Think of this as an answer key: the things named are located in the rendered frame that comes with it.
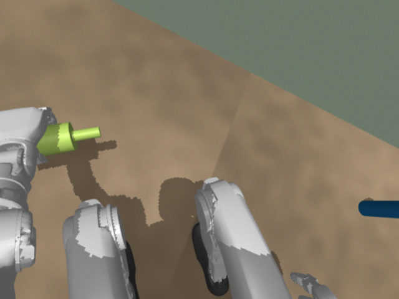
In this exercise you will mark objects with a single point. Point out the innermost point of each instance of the left robot arm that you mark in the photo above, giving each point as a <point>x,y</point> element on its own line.
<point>18,159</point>

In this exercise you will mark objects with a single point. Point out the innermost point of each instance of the left robot foot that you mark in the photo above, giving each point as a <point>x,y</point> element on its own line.
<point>132,270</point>

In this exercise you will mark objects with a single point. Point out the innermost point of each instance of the left robot hand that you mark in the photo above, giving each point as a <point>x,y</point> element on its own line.
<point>29,123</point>

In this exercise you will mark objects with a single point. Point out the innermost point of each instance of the right robot foot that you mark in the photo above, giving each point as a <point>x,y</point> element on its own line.
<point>218,288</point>

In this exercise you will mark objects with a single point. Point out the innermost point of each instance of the right robot hand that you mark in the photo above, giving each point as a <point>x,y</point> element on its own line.
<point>311,285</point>

